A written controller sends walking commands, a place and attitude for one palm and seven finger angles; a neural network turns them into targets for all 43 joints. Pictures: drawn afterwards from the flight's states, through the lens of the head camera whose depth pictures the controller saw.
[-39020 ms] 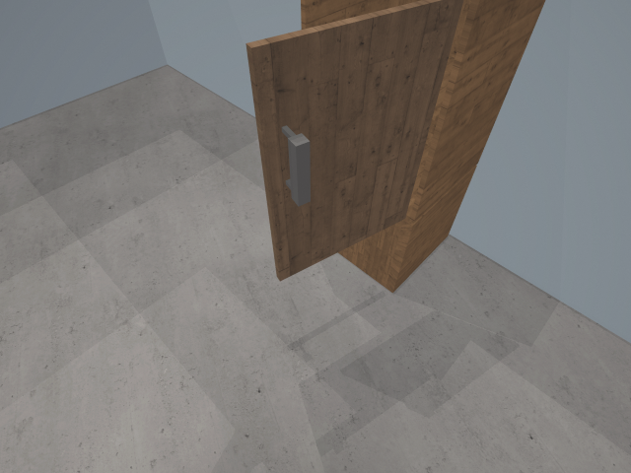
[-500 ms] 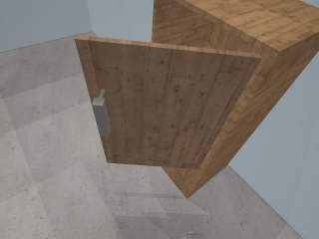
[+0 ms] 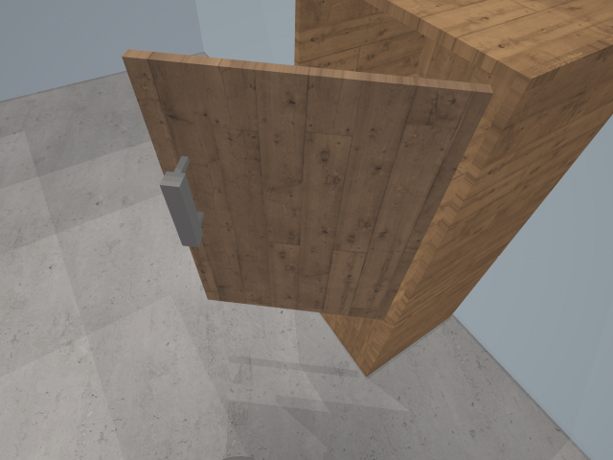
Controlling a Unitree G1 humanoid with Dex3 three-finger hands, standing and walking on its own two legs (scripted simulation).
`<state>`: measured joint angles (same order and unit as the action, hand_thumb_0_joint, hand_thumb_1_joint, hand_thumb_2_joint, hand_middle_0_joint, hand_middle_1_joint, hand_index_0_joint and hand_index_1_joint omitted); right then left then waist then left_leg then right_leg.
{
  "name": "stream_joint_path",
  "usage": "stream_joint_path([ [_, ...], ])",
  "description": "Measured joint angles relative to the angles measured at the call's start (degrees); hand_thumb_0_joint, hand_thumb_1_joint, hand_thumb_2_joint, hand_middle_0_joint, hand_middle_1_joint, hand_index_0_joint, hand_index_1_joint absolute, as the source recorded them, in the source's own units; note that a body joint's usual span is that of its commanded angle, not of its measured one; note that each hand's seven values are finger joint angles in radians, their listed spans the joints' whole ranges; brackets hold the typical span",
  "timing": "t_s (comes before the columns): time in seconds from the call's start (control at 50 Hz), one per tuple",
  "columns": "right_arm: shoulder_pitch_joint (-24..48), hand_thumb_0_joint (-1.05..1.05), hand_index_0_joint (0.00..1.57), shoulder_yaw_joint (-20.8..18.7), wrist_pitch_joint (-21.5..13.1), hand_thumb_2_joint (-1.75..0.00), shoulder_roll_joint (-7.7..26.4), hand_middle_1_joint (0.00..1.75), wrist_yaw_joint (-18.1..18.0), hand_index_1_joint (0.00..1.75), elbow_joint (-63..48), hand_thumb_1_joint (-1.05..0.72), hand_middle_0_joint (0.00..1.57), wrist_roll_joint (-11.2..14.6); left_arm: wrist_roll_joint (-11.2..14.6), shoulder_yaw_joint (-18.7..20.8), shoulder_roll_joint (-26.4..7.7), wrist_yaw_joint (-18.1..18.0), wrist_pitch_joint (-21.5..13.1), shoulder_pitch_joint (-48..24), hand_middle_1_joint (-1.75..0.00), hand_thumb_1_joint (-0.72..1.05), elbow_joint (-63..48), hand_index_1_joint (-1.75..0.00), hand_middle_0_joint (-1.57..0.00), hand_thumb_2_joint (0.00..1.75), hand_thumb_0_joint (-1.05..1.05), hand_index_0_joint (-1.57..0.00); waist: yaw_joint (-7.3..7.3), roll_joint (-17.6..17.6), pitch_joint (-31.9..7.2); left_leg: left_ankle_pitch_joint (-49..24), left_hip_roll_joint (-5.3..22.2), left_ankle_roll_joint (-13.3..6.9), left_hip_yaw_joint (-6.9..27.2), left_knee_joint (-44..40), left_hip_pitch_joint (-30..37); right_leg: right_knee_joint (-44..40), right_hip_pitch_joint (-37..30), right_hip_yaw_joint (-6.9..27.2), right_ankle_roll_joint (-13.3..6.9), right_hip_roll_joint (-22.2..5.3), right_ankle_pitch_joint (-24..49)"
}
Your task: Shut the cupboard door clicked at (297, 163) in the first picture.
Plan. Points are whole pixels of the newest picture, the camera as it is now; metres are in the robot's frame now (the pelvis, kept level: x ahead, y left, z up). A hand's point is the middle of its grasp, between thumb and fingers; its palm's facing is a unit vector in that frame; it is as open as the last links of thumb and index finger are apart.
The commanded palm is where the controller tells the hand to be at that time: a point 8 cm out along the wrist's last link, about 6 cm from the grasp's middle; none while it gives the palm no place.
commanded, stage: come to a stop and stand still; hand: left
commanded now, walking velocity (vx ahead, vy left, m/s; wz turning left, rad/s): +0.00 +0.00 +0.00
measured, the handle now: (188, 202) +0.45 +0.23 +0.04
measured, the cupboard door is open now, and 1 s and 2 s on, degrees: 51 51 51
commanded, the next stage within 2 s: look again from close up in 0.84 s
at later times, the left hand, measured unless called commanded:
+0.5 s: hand out of the picture +0.00 +0.20 -0.17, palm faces +0.01 -0.98 -0.21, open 7.3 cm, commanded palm none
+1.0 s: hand out of the picture -0.06 +0.17 -0.17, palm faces +0.01 -0.99 -0.13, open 7.4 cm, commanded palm none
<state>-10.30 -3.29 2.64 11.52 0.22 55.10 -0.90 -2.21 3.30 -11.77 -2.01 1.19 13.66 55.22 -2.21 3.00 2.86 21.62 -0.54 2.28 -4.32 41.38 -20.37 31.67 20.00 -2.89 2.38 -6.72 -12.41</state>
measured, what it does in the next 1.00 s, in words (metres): steps on the spot: left foot, then right foot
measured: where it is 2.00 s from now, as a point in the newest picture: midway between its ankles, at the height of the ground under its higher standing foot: outside the picture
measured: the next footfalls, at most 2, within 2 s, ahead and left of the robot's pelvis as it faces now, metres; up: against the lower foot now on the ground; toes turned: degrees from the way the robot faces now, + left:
left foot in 0.04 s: +0.04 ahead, +0.11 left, +0.00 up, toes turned +4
right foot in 0.36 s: +0.02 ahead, -0.07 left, +0.00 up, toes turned +0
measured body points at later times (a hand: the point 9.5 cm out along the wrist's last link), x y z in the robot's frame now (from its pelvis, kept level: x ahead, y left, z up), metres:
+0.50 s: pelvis -0.02 +0.03 +0.01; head -0.02 +0.02 +0.46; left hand +0.00 +0.26 -0.15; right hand -0.01 -0.20 -0.15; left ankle +0.00 +0.11 -0.73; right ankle -0.05 -0.07 -0.73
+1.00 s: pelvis -0.03 +0.03 +0.01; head -0.02 +0.04 +0.46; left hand -0.06 +0.22 -0.16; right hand -0.06 -0.17 -0.15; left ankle +0.00 +0.11 -0.73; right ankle -0.05 -0.07 -0.73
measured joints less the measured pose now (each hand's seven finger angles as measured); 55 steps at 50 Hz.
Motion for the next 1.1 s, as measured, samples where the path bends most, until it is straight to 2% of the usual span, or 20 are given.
stream_joint_path([
  [0.02,0.1,0.00,0.19,0.2,-0.6,-0.89,-0.1,0.29,-0.1,0.30,-0.5,-0.91,0.20,0.1,0.1,0.2,-0.3,0.0,0.4,0.5,-0.30,0.91,0.1,-0.30,-0.20,0.90,0.00,-0.20,-0.01,0.1,-0.2,-2.6,0.3,-0.2,-0.1,-5.3,2.4,1.4,0.6,0.0,0.4,0.1,-0.6],
  [0.04,0.1,0.00,0.19,0.3,-1.2,-0.89,-0.3,0.29,-0.2,0.30,-0.8,-0.91,0.20,0.1,0.3,0.3,-0.7,0.1,0.9,0.8,-0.30,0.91,0.3,-0.30,-0.20,0.90,0.00,-0.20,0.16,0.2,-0.4,-4.1,0.3,-2.4,-0.2,-8.3,3.8,3.4,1.5,0.1,0.3,0.0,-1.7],
  [0.08,0.3,0.00,0.19,0.7,-1.3,-0.89,-1.4,0.29,-0.4,0.30,-1.0,-0.91,0.20,-0.3,0.6,0.6,-1.3,0.0,2.3,0.7,-0.30,0.91,1.3,-0.30,-0.20,0.90,0.00,-0.20,0.26,1.3,-0.2,-3.9,-0.4,-5.0,-0.7,-7.1,3.6,10.1,3.5,1.8,-0.5,0.6,-10.1],
  [0.1,0.1,0.00,0.19,1.0,-1.3,-0.89,-2.0,0.29,-0.6,0.30,-1.1,-0.91,0.20,-0.5,0.6,0.6,-1.4,-0.1,2.8,0.8,-0.30,0.91,1.6,-0.30,-0.20,0.90,0.00,-0.20,0.36,1.2,-0.4,-3.9,-0.3,-5.4,-0.7,-7.3,3.7,14.1,4.6,2.3,-1.0,1.4,-12.8],
  [0.14,-0.3,0.00,0.19,1.6,-1.3,-0.89,-3.0,0.29,-0.9,0.30,-0.9,-0.91,0.20,-0.8,0.5,0.6,-1.2,0.1,3.0,0.7,-0.30,0.91,2.1,-0.30,-0.20,0.90,0.01,-0.20,0.59,0.9,-0.7,-5.0,-0.4,-5.7,-0.6,-9.3,4.5,21.3,6.1,2.7,-1.6,2.9,-13.2],
  [0.2,-0.8,0.00,0.20,1.8,-1.5,-0.89,-3.6,0.29,-1.7,0.30,-0.3,-0.93,0.20,-0.7,0.6,0.3,-0.4,0.4,2.3,0.8,-0.30,0.91,2.4,-0.30,-0.20,0.90,0.01,-0.20,0.61,0.4,-0.9,-7.2,-1.0,-6.1,-0.7,-12.8,5.7,25.0,5.5,2.3,-1.6,3.9,-11.6],
  [0.24,-0.9,-0.01,0.20,2.0,-1.8,-0.89,-3.5,0.29,-1.9,0.30,0.2,-0.94,0.21,-0.7,0.7,-0.1,0.4,0.5,1.9,0.8,-0.30,0.91,2.6,-0.30,-0.20,0.90,0.01,-0.20,0.66,0.1,-0.9,-8.3,-1.6,-6.5,-1.0,-14.5,6.2,22.3,3.3,1.5,-1.3,4.0,-12.0],
  [0.3,-1.2,-0.01,0.20,2.1,-2.2,-0.89,-3.3,0.29,-2.1,0.30,1.0,-0.94,0.21,-0.7,0.8,-0.8,1.7,0.5,1.7,0.6,-0.30,0.91,3.0,-0.30,-0.19,0.90,0.00,-0.20,1.09,-0.6,-0.9,-9.2,-2.3,-6.7,-1.5,-15.8,6.3,13.7,-1.5,0.5,-1.3,4.3,-13.4],
  [0.36,-1.9,-0.01,0.20,2.2,-2.4,-0.89,-3.3,0.29,-2.1,0.30,2.1,-0.93,0.21,-0.4,0.9,-1.2,2.4,0.1,0.8,0.5,-0.30,0.92,3.5,-0.30,-0.20,0.90,0.01,-0.20,1.34,-0.6,-1.1,-9.1,-3.0,-6.6,-2.4,-14.9,5.5,0.3,-7.7,0.5,-1.6,4.4,-7.4],
  [0.4,-2.0,-0.01,0.20,1.8,-2.2,-0.89,-2.5,0.29,-2.3,0.30,3.4,-0.94,0.21,0.1,0.9,-1.6,3.1,-0.2,0.0,0.4,-0.30,0.93,4.6,-0.30,-0.20,0.90,0.01,-0.20,1.62,-2.5,-0.7,-8.6,-1.8,-6.1,-2.3,-13.9,5.6,-2.4,-9.2,0.3,-2.8,5.6,-5.9],
  [0.46,-3.1,-0.01,0.20,2.0,-1.9,-0.89,-2.0,0.29,-1.9,0.30,5.1,-0.94,0.21,0.0,1.2,-2.3,3.1,0.0,-0.7,1.4,-0.30,0.93,5.4,-0.30,-0.20,0.90,0.01,-0.20,2.58,-3.4,-1.2,-9.6,-1.4,-5.3,-1.9,-15.6,6.9,-3.9,-10.4,0.0,-3.6,6.2,-5.3],
  [0.52,-4.4,0.00,0.20,2.5,-1.8,-0.89,-2.3,0.29,-1.8,0.30,6.9,-0.93,0.20,-0.1,1.4,-2.6,2.9,0.0,-0.9,1.8,-0.30,0.93,6.1,-0.30,-0.20,0.90,0.01,-0.20,2.81,-2.8,-1.4,-10.3,-1.3,-5.5,-1.9,-16.8,8.0,-4.9,-11.4,0.0,-3.7,6.4,-4.8],
  [0.68,-7.3,0.00,0.19,3.5,-1.8,-0.89,-4.3,0.29,-1.7,0.30,10.7,-0.92,0.20,-0.1,1.6,-3.0,3.1,0.0,-0.7,2.3,-0.30,0.92,7.7,-0.30,-0.20,0.90,0.01,-0.20,2.73,-1.7,-1.3,-11.7,-0.8,-5.3,-1.7,-18.6,9.0,-7.1,-12.6,-0.2,-3.9,7.0,-3.1],
  [0.94,-7.8,0.00,0.20,3.5,-2.4,-0.89,-6.4,0.29,-2.0,0.30,11.8,-0.91,0.20,0.1,1.7,-3.5,5.9,0.1,-1.0,5.3,-0.30,0.91,9.8,-0.30,-0.20,0.90,0.00,-0.20,2.41,-1.7,-0.6,-12.2,-0.8,-5.5,-1.8,-19.1,8.3,-7.8,-12.0,-0.1,-3.8,7.1,-2.4],
  [1.0,-7.4,0.00,0.20,3.8,-2.6,-0.89,-5.6,0.29,-1.4,0.30,9.7,-0.91,0.20,0.0,1.2,-4.3,6.5,-0.6,-2.3,5.9,-0.30,0.91,9.5,-0.30,-0.20,0.90,0.00,-0.20,2.75,-3.2,-0.5,-10.3,0.3,-5.4,-1.1,-14.6,5.6,-7.0,-11.2,-0.8,-3.9,7.9,-2.6],
  [1.1,-7.7,0.01,0.20,3.6,-3.1,-0.89,-3.5,0.29,-1.6,0.30,7.5,-0.92,0.20,-0.3,1.3,-4.7,6.5,-0.5,-2.9,6.7,-0.30,0.91,8.7,-0.30,-0.20,0.90,0.00,-0.20,3.20,-4.9,-1.7,-8.0,-0.2,-6.2,-0.9,-11.3,4.6,-3.9,-10.4,-1.0,-3.5,7.4,-4.8],
])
